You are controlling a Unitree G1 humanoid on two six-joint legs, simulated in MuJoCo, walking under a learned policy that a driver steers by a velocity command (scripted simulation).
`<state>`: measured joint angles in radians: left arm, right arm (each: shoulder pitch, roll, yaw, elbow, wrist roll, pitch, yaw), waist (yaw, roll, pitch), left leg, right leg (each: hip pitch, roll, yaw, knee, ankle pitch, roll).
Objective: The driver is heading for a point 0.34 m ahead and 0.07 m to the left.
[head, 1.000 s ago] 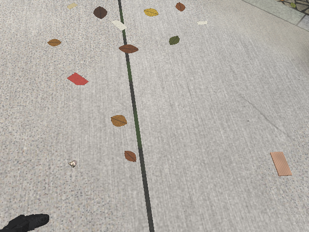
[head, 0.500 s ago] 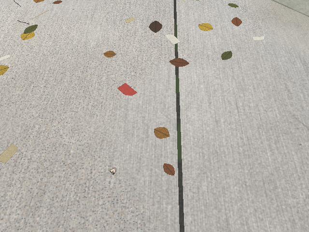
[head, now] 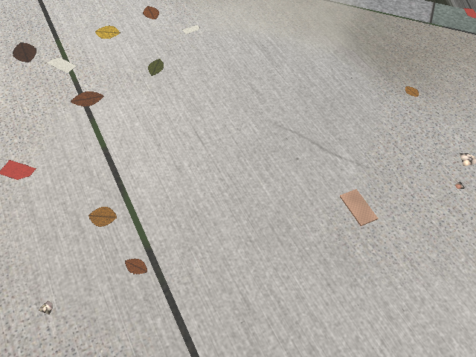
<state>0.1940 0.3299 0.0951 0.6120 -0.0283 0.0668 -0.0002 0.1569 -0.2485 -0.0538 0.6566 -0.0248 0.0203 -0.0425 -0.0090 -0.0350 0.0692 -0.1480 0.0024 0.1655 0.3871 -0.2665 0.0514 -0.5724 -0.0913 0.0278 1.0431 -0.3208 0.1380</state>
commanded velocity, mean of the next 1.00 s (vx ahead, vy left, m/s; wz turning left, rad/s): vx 0.36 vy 0.00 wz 0.16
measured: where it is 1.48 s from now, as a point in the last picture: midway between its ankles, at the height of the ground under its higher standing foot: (266, 355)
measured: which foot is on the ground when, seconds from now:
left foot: down 0.00-0.18, up 0.20-0.62, down 0.64-1.00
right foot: up 0.00-0.16, down 0.18-0.64, up 0.66-1.00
